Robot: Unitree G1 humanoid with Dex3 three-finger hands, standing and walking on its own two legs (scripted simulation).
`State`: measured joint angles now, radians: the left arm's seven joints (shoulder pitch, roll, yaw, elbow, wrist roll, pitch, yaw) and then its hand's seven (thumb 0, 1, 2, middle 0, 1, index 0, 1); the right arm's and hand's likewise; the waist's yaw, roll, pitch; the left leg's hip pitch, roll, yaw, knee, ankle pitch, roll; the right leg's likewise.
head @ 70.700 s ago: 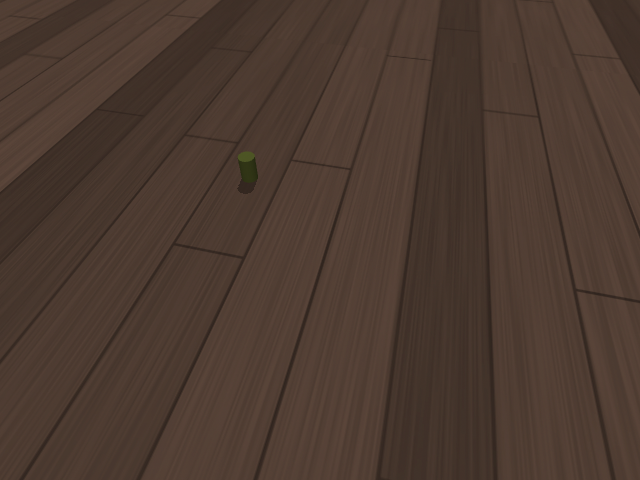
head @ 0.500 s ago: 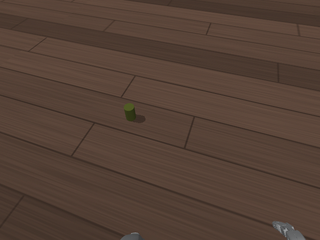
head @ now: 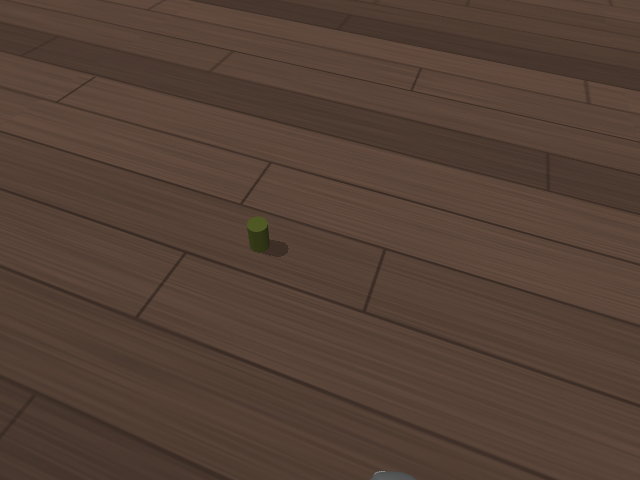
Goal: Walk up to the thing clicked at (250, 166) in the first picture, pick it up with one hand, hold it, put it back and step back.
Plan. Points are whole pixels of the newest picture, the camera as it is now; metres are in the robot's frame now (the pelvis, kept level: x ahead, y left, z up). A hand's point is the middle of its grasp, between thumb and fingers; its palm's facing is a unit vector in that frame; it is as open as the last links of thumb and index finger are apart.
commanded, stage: step back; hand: left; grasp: from above
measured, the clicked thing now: (258, 234) +1.07 +0.21 -0.71
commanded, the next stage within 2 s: stand in 0.36 s
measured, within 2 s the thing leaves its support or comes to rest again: neither
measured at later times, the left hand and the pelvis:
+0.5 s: hand out of the picture +0.15 +0.22 -0.15, palm faces +0.02 -0.95 -0.32, open 7.3 cm; pelvis +0.04 -0.02 +0.00, yaw +1 degrees
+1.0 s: hand out of the picture +0.09 +0.22 -0.14, palm faces +0.00 -0.94 -0.35, open 7.3 cm; pelvis +0.03 -0.04 +0.01, yaw +1 degrees
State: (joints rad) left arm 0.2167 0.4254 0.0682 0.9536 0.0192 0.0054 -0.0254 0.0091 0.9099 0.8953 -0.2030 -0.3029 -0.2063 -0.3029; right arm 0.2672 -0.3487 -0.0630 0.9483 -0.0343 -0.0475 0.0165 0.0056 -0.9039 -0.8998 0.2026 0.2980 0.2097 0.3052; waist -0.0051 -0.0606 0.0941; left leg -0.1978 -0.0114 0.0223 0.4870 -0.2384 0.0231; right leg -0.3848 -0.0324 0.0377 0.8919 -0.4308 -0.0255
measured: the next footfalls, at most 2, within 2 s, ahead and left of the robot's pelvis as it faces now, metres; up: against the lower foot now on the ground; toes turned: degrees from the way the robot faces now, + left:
right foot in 0.12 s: +0.11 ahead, -0.15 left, +0.00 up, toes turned -1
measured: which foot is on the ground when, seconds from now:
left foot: down 0.00-1.00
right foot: up 0.00-0.10, down 0.12-1.00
